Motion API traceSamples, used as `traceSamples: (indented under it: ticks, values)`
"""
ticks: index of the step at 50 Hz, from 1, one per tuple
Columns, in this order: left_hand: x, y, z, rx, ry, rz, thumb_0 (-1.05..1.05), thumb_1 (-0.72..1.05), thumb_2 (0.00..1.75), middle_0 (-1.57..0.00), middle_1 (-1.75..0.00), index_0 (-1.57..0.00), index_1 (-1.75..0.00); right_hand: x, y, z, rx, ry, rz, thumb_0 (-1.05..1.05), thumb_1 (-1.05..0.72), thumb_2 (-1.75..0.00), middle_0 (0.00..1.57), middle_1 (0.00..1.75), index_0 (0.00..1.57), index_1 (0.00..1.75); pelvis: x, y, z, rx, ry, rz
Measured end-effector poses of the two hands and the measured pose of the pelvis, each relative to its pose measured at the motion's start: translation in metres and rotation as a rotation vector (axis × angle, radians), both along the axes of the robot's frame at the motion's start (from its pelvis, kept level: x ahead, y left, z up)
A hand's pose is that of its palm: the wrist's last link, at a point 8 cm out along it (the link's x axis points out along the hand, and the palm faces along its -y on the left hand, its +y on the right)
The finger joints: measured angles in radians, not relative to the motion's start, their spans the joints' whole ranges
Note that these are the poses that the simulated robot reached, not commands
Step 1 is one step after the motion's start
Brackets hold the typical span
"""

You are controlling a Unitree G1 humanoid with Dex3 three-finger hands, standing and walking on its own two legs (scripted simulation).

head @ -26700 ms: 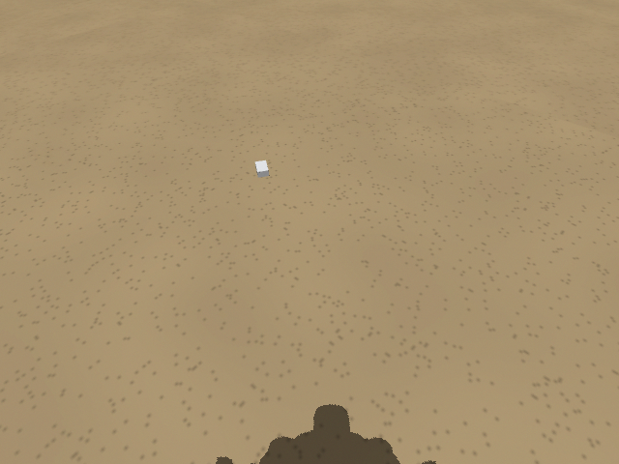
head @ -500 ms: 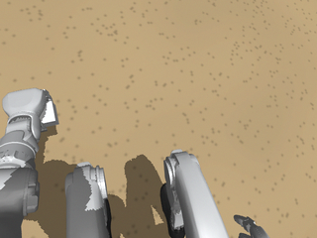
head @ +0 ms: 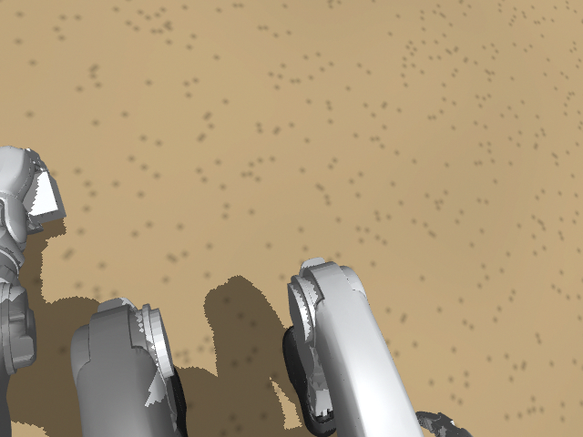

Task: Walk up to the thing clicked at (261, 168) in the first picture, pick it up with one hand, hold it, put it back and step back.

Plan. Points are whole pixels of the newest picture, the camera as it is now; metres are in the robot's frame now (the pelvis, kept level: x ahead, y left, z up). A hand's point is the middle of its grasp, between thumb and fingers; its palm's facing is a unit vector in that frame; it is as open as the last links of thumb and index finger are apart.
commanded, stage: crouch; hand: left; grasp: from above
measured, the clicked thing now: (20, 203) +0.48 +0.30 -0.20
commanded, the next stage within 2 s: lower in 0.10 s
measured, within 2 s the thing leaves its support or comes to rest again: rests again in 1.48 s
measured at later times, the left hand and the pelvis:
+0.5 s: hand (30, 211) +0.47 +0.30 -0.22, palm faces -0.47 -0.12 -0.88, open 8.7 cm; pelvis +0.01 +0.00 -0.02, yaw -2 degrees
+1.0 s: hand (48, 215) +0.48 +0.29 -0.26, palm faces -0.46 -0.14 -0.88, open 8.7 cm; pelvis +0.01 +0.01 -0.03, yaw -5 degrees
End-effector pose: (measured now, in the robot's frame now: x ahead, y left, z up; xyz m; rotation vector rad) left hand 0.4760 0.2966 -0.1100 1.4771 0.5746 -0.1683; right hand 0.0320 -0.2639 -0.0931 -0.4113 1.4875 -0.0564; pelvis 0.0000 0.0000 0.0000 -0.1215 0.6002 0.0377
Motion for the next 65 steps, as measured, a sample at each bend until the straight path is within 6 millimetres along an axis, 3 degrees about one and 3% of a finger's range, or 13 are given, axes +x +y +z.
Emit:
traceSamples:
  ticks: [21,35,65]
  values:
    - [0.005,0.005,-0.038,-0.001,0.022,0.001,0.0,0.2,0.27,-0.86,-0.3,-0.89,-0.27,0.012,-0.003,-0.011,-0.007,0.013,0.058,0.0,-0.9,-0.89,0.2,0.3,0.21,0.3,0.005,0.001,-0.019,-0.019,-0.016,-0.014]
    - [0.007,0.002,-0.071,-0.012,0.008,-0.001,0.0,0.2,0.27,-0.85,-0.3,-0.88,-0.27,0.005,0.0,-0.015,-0.006,0.041,0.097,0.0,-0.9,-0.89,0.2,0.3,0.21,0.3,0.006,0.003,-0.032,-0.037,-0.036,-0.028]
    - [0.01,-0.002,-0.109,-0.022,0.002,0.014,0.0,0.19,0.28,-0.87,-0.3,-0.9,-0.27,0.004,0.012,-0.001,0.017,0.059,0.198,0.0,-0.9,-0.89,0.2,0.3,0.21,0.3,0.007,0.008,-0.035,-0.082,-0.065,-0.052]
